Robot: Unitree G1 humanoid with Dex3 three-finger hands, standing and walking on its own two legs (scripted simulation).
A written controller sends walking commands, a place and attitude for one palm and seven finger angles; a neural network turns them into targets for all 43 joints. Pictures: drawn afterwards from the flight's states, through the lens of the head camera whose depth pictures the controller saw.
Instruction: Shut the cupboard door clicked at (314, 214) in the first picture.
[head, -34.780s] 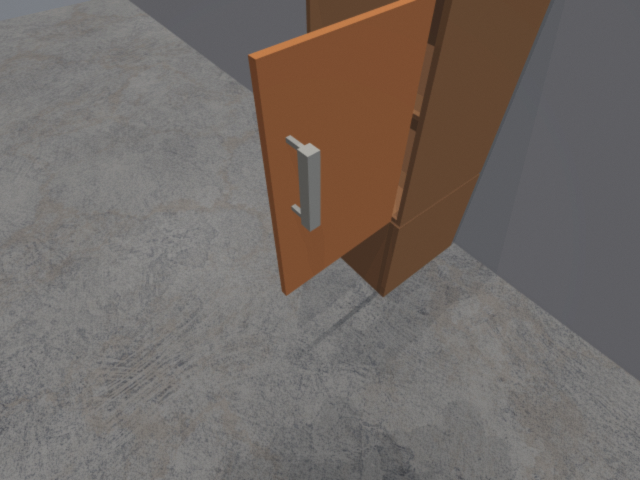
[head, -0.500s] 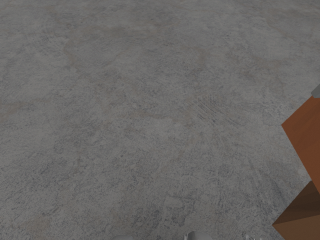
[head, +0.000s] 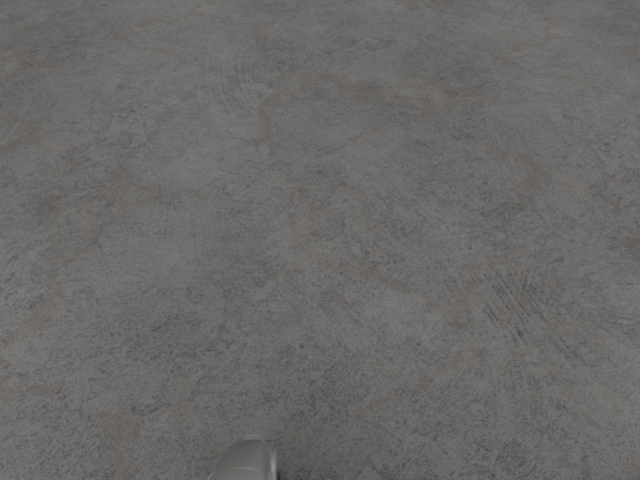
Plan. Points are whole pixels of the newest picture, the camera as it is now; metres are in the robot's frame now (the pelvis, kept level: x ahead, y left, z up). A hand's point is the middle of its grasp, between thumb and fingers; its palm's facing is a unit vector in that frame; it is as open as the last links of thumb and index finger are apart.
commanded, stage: walk to a spot facing it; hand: left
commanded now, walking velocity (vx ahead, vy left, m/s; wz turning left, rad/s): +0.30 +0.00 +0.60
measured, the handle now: out of the picture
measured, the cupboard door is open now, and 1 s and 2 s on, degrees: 60 60 60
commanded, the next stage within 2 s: turn to face it in 0.60 s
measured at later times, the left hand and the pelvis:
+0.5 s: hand (185, 344) +0.31 +0.24 -0.14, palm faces +0.20 -0.95 -0.25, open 7.4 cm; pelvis +0.20 +0.00 -0.01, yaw +14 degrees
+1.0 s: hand (187, 429) +0.20 +0.22 -0.19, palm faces +0.44 -0.87 -0.20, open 7.4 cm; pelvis +0.31 +0.05 -0.01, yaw +21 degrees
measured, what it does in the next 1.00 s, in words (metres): walks ahead, turning left: left foot, then right foot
